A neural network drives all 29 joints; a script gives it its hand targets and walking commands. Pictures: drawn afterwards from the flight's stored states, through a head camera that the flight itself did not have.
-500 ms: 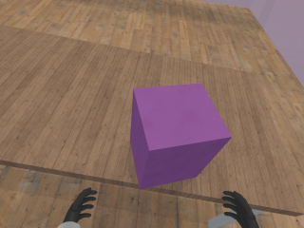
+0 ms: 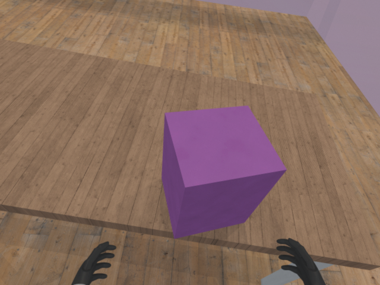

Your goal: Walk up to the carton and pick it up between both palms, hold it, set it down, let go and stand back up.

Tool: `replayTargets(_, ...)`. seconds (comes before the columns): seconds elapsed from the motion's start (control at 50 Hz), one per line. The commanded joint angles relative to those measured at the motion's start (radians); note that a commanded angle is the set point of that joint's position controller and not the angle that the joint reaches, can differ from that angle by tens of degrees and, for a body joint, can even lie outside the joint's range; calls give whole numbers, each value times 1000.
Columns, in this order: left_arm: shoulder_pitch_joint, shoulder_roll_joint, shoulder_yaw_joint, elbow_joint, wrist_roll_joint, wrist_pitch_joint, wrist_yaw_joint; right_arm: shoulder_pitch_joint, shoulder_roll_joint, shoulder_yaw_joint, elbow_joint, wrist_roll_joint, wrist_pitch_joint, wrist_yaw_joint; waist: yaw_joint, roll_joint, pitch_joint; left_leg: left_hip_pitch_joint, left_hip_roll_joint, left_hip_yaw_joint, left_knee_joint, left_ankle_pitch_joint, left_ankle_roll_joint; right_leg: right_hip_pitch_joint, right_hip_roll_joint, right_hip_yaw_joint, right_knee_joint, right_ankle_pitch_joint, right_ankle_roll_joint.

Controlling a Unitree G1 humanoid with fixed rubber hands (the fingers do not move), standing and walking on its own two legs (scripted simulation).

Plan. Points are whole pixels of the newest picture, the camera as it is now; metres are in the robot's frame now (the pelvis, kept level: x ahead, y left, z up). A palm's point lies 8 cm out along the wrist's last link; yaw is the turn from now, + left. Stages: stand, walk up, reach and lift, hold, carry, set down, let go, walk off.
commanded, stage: stand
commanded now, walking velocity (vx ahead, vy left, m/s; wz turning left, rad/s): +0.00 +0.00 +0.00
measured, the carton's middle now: (209, 174) +0.36 -0.02 +0.01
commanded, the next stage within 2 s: none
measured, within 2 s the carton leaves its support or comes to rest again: neither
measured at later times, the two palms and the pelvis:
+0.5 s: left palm out of the picture +0.10 +0.29 -0.10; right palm (309, 279) +0.17 -0.24 -0.04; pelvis +0.00 +0.02 +0.00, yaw +0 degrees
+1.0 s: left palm out of the picture +0.09 +0.29 -0.11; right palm (309, 279) +0.17 -0.24 -0.04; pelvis -0.01 +0.02 +0.00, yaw +0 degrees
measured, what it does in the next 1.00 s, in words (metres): stands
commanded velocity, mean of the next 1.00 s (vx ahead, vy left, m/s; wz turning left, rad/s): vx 0.00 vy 0.00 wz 0.00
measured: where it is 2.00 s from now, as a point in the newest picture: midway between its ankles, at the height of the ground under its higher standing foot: outside the picture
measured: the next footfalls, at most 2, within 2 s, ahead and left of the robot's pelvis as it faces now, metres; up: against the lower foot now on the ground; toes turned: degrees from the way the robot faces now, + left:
none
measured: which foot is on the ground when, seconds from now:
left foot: down 0.00-1.00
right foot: down 0.00-1.00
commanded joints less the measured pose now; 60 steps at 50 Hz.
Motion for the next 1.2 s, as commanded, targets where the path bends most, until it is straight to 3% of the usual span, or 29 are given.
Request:
replayTargets(0.0, -19, 230, 137, 128, -55, -108, -46, -30, -246, -64, -87, -71, 178, -63, -28, 266, 15, -89, 46, -37, 54, -85, 68, -29, -86, 70, 13, -131, -23)
replayTargets(0.1, -37, 265, 134, 198, -60, -118, -66, -2, -289, -63, -85, -60, 190, -55, -35, 196, 107, -174, 74, -105, -11, -285, 86, -95, -67, 62, 18, -256, -36)
replayTargets(0.18, -21, 268, 131, 228, -74, -125, -75, -8, -310, -71, -92, -56, 194, -48, -26, 208, 73, -176, 92, -138, -51, -337, 83, -55, -45, 35, 67, -193, -31)
replayTargets(0.44, -30, 317, 136, 296, -93, -140, -71, -28, -321, -69, -68, -42, 201, -46, -43, 260, 25, -58, 92, -122, -14, -69, 71, -29, -76, 56, 48, -58, -30)
replayTargets(1.18, -37, 322, 129, 356, -107, -135, -76, -64, -326, -58, -32, -33, 200, -53, -49, 291, 61, -66, 105, -132, -67, -121, 56, -39, -85, 44, 39, -47, -48)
